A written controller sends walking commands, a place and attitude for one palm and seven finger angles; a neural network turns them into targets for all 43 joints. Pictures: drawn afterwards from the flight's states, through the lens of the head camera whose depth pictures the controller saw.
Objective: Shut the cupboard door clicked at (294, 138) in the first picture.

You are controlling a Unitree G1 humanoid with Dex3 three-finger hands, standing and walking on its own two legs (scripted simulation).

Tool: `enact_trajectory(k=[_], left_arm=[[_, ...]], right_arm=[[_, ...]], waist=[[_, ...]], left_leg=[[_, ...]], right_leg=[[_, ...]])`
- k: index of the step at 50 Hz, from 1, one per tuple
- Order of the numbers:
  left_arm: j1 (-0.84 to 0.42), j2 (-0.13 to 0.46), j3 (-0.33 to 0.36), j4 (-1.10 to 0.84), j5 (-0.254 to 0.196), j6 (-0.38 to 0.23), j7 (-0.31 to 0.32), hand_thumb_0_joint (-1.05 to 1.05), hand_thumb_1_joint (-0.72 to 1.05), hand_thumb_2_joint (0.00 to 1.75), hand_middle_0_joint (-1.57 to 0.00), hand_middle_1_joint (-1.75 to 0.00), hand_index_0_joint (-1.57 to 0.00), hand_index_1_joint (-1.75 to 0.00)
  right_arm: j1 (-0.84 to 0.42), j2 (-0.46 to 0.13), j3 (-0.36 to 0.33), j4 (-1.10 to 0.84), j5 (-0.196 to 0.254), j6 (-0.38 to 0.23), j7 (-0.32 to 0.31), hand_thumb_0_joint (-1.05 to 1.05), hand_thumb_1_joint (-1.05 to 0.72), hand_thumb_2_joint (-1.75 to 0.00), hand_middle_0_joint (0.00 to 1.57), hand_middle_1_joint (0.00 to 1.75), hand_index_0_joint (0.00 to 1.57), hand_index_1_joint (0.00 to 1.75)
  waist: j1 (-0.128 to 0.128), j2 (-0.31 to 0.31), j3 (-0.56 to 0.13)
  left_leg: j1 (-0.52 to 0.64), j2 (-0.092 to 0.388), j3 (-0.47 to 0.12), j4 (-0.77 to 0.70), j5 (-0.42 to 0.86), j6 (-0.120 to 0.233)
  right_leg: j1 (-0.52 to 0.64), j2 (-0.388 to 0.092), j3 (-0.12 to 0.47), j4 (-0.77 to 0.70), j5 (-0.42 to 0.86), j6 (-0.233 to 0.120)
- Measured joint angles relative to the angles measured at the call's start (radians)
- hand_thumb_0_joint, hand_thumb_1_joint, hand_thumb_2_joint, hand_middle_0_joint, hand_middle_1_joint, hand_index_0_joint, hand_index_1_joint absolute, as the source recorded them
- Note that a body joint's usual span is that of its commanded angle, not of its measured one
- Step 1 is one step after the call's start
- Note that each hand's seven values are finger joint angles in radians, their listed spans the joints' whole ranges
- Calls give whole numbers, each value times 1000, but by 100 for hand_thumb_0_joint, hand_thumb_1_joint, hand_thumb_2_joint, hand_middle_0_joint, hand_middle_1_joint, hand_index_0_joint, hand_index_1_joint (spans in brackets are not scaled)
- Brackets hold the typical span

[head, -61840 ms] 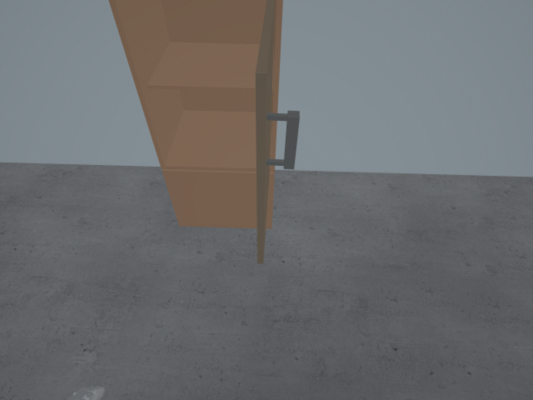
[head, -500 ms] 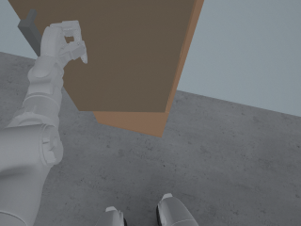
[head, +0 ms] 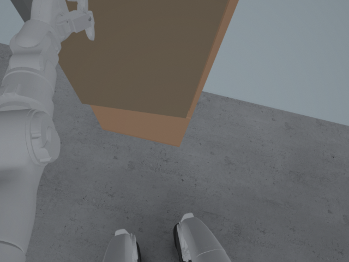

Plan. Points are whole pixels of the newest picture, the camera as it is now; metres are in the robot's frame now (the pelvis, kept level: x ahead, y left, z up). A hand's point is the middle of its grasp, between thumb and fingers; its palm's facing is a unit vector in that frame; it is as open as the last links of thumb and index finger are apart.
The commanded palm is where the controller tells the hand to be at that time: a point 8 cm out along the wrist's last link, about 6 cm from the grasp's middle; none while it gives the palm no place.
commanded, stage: push the door shut along its arc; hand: left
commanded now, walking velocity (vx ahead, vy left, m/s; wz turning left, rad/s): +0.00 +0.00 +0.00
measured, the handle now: (34, 5) +0.63 +0.17 +0.13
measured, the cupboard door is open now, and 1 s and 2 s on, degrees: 6 0 0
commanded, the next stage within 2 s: pull the fist back off the door in 0.12 s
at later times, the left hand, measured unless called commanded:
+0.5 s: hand (104, 10) +0.61 +0.04 +0.13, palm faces +0.10 -0.99 -0.06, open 2.9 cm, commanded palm +0.58 +0.08 +0.13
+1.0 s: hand (105, 39) +0.53 +0.05 +0.13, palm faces +0.06 -1.00 -0.01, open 3.1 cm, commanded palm +0.50 +0.09 +0.13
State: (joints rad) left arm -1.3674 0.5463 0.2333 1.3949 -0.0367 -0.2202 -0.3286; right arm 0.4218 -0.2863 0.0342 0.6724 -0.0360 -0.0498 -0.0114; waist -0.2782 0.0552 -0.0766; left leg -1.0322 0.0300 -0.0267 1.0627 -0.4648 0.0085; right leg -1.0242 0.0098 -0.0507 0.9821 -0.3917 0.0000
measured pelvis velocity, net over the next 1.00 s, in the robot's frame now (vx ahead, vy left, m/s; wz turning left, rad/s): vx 0.03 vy -0.01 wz -0.01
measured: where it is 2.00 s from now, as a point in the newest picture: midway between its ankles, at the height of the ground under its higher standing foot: outside the picture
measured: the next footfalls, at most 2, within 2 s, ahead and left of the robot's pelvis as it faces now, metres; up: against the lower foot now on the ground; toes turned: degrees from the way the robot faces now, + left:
none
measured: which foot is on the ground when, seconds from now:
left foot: down 0.00-1.00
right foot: down 0.00-1.00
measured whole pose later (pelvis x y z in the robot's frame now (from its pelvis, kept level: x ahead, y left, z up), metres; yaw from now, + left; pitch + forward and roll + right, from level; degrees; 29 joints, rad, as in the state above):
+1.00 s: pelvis +0.03 -0.01 +0.03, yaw +0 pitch +19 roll -1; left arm -0.92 0.15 0.21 1.08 0.00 -0.39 0.20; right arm 0.44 -0.26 -0.04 0.65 -0.07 0.02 0.08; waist -0.15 0.05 -0.12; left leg -0.78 0.03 0.01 0.89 -0.45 0.00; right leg -0.80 0.01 -0.02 0.85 -0.39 -0.01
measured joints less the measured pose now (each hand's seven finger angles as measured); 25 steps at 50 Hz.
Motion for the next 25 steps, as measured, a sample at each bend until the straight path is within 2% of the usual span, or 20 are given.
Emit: enact_trajectory(k=[9, 12, 13, 15, 17, 20, 22, 25], left_arm=[[-105, 54, 2, 30, 34, 30, -9, 4, 96, 96, -130, -150, -130, -150], [-130, 65, 0, 37, 43, 40, -20, 3, 97, 97, -130, -150, -130, -150], [-130, 53, 24, 39, 45, 44, -9, 3, 94, 97, -130, -150, -130, -150], [-121, 4, 77, 36, 42, 48, 104, 2, 84, 96, -130, -150, -130, -150], [-103, -56, 108, 13, 47, 50, 265, 1, 76, 94, -130, -150, -130, -150], [-70, -132, 118, -23, 101, 19, 502, 0, 72, 91, -130, -150, -130, -150], [-49, -158, 89, -31, 150, -12, 587, 0, 74, 90, -130, -150, -130, -150], [-25, -174, 68, -20, 177, -39, 610, 1, 81, 91, -130, -150, -130, -150]], right_arm=[[15, 11, 9, 7, -14, -11, 3, 1, -91, -90, 21, 30, 20, 30], [29, 17, 12, 12, -18, -10, 5, 1, -91, -90, 21, 30, 20, 30], [42, 19, 10, 9, -23, -9, 6, 1, -91, -90, 21, 30, 20, 30], [70, 22, 12, 4, -37, -7, 22, 1, -91, -90, 21, 30, 20, 29], [86, 32, 10, 2, -57, -4, 50, 1, -91, -90, 21, 30, 20, 29], [91, 48, 3, 0, -90, -4, 95, 1, -91, -90, 21, 30, 20, 29], [84, 58, -3, 2, -101, -3, 119, 1, -91, -90, 21, 30, 20, 30], [71, 66, -8, 3, -97, 9, 129, 1, -91, -90, 21, 30, 20, 30]], waist=[[-40, 8, 4], [-45, 11, 4], [-37, 16, -1], [-19, 24, -16], [-7, 24, -27], [-6, 21, -41], [-13, 19, -46], [-24, 19, -45]], left_leg=[[-79, 4, 0, 50, -16, 5], [-95, 5, 0, 59, -20, 5], [-102, 6, -2, 62, -21, 5], [-111, 5, -7, 64, -22, 4], [-111, 3, -11, 61, -19, 2], [-106, 0, -14, 53, -14, 0], [-98, 0, -13, 46, -11, -1], [-70, 0, -8, 25, -5, -2]], right_leg=[[-76, 4, 1, 40, -8, 3], [-92, 5, 2, 47, -11, 4], [-96, 6, -1, 47, -11, 5], [-102, 5, -5, 45, -11, 6], [-100, 3, -9, 42, -11, 7], [-95, 1, -12, 36, -8, 6], [-88, 0, -11, 31, -7, 4], [-64, 1, -6, 15, -1, 3]])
